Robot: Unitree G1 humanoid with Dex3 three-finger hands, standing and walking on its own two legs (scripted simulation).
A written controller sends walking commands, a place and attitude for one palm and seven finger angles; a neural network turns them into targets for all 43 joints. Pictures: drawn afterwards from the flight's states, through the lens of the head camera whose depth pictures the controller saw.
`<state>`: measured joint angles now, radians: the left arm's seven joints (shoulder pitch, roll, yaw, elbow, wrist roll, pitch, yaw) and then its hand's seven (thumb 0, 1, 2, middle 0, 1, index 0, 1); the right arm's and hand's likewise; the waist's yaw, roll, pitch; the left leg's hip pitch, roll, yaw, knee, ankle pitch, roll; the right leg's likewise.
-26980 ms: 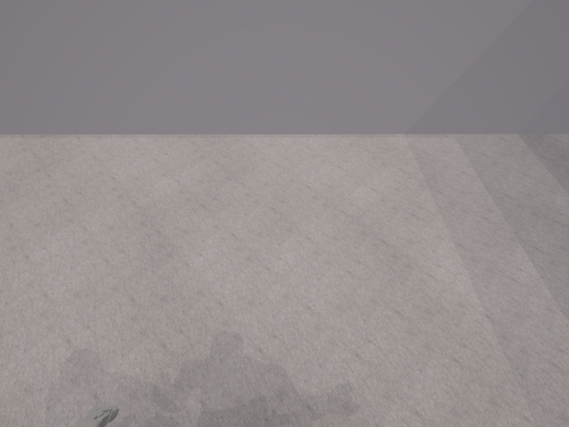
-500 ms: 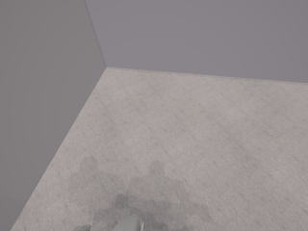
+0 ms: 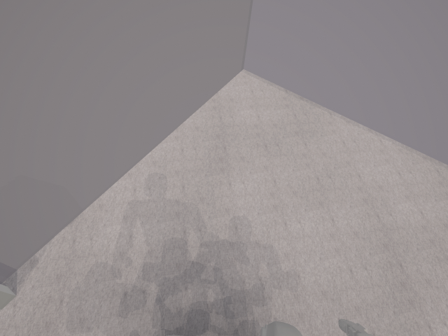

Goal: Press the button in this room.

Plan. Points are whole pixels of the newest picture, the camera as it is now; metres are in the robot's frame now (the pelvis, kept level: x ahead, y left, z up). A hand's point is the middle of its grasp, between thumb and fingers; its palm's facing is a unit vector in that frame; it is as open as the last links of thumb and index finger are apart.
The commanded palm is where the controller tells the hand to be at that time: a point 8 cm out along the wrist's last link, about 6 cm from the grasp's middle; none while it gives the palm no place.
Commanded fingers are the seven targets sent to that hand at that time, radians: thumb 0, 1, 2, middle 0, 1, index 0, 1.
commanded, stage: turn to face it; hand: left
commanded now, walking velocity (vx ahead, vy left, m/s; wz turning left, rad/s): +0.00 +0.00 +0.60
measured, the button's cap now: out of the picture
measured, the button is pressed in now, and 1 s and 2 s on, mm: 0 0 0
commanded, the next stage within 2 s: take the last steps up to it in 1.52 s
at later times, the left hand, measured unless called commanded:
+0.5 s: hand out of the picture +0.07 +0.15 -0.13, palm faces +0.26 -0.92 -0.30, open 7.4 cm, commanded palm none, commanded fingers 0.00 0.90 0.90 -0.20 -0.30 -0.20 -0.30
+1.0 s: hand out of the picture -0.05 +0.21 -0.17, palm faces +0.59 -0.76 -0.25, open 7.4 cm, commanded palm none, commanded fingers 0.00 0.90 0.90 -0.20 -0.30 -0.20 -0.30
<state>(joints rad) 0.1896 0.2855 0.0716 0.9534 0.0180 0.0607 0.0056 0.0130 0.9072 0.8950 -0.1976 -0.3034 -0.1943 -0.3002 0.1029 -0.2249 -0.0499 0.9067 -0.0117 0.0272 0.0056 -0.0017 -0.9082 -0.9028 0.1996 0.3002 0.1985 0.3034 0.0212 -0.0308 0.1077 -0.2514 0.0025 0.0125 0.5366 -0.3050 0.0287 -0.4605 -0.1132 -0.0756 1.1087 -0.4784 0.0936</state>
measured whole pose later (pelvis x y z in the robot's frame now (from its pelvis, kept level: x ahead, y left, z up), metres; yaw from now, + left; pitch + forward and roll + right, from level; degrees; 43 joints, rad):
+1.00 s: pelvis +0.02 -0.01 +0.00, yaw +36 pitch +0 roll -1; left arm 0.17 0.28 0.07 0.93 0.02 0.05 0.00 0.01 0.91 0.90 -0.20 -0.30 -0.19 -0.30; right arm 0.12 -0.23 -0.04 0.91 -0.01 0.03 0.00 0.00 -0.91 -0.90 0.20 0.30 0.20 0.30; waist 0.02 -0.03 0.11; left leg -0.26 -0.02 0.00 0.51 -0.26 0.05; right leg -0.48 -0.11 -0.05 1.11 -0.43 0.10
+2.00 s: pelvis +0.05 +0.00 +0.01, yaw +59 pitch -1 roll +0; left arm 0.26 0.22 0.04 1.03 0.03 0.01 -0.02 0.01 0.91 0.90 -0.20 -0.30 -0.19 -0.30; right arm 0.30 -0.17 -0.03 1.03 -0.01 -0.03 -0.01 0.00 -0.93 -0.90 0.20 0.30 0.20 0.30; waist 0.02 -0.02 0.01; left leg -0.04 -0.03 0.04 0.35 -0.29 0.05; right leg -0.52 -0.12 -0.07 1.06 -0.32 0.06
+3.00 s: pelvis +0.14 +0.25 +0.00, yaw +61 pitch -1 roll -1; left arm 0.26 0.19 0.05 1.09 0.02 0.03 0.03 0.01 0.91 0.90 -0.20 -0.30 -0.19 -0.30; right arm 0.12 -0.13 -0.03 1.02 0.00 -0.03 -0.05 -0.04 -0.95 -0.90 0.20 0.30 0.20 0.30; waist 0.02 -0.04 0.08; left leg -0.22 0.03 0.18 0.46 -0.22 0.07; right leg -0.44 -0.06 -0.04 1.04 -0.43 0.05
